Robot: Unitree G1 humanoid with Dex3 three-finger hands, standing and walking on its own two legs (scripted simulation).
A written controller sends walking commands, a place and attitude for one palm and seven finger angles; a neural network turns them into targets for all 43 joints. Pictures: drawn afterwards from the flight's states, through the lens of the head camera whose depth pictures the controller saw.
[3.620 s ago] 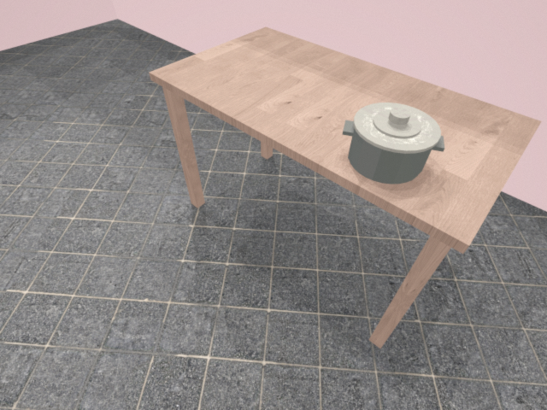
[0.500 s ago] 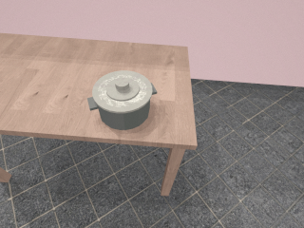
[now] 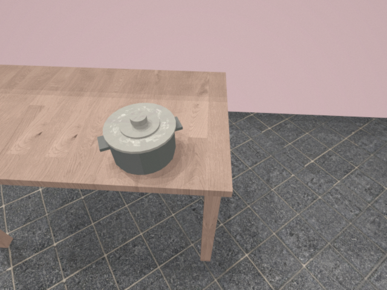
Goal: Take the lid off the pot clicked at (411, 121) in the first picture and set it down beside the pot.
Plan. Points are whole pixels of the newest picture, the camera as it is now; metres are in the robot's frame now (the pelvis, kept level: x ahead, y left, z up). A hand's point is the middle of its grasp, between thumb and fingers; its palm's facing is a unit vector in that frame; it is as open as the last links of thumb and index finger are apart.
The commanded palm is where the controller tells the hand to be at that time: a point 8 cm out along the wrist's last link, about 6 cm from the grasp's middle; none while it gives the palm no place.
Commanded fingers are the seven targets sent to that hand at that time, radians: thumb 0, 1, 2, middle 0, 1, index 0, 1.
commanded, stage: come to a stop and stand still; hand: left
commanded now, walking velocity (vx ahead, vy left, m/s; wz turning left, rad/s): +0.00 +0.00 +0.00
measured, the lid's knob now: (138, 118) +0.53 +0.17 +0.05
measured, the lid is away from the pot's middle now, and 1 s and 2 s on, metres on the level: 0.00 0.00 0.00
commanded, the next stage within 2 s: look again from close up in 0.04 s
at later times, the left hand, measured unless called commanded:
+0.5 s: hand out of the picture +0.04 +0.20 -0.18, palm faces +0.03 -0.98 -0.21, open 7.4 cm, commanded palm none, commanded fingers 0.00 0.90 0.90 -0.20 -0.30 -0.20 -0.30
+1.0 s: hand out of the picture +0.04 +0.22 -0.18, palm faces +0.01 -0.98 -0.21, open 7.4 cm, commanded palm none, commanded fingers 0.00 0.90 0.90 -0.20 -0.30 -0.20 -0.30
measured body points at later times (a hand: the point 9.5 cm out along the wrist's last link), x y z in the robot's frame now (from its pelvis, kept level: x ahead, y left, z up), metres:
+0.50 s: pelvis +0.03 +0.03 -0.01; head +0.03 +0.03 +0.44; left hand +0.04 +0.25 -0.17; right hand +0.05 -0.20 -0.17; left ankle +0.02 +0.13 -0.74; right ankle -0.01 -0.09 -0.74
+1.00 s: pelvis +0.04 +0.04 -0.01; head +0.05 +0.05 +0.44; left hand +0.04 +0.27 -0.17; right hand +0.06 -0.19 -0.16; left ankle +0.02 +0.13 -0.74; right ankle -0.01 -0.09 -0.74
